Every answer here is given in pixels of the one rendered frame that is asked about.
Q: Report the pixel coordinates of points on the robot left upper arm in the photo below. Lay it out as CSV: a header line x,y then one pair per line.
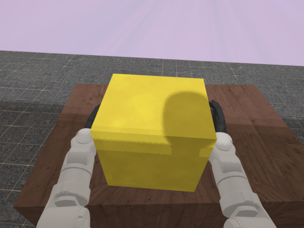
x,y
65,217

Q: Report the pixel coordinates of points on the robot left forearm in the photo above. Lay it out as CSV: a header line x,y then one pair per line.
x,y
72,188

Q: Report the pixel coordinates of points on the pedestal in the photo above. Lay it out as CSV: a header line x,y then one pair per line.
x,y
270,153

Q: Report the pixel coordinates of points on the carton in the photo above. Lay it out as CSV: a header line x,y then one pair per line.
x,y
154,132

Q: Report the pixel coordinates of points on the left robot hand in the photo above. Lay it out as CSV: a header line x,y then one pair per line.
x,y
91,118

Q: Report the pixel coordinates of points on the robot right upper arm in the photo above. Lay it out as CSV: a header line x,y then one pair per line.
x,y
248,222

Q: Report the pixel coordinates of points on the right robot hand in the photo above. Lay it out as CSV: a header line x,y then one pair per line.
x,y
218,117

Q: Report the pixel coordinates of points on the robot right forearm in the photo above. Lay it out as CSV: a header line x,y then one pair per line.
x,y
237,198

